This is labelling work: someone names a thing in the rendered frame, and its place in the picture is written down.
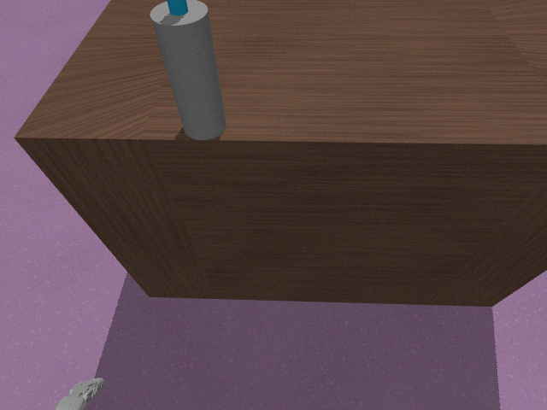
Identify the bottle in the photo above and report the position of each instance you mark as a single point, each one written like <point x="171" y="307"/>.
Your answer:
<point x="184" y="35"/>

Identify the left robot hand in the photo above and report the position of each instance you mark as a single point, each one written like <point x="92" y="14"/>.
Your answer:
<point x="80" y="395"/>

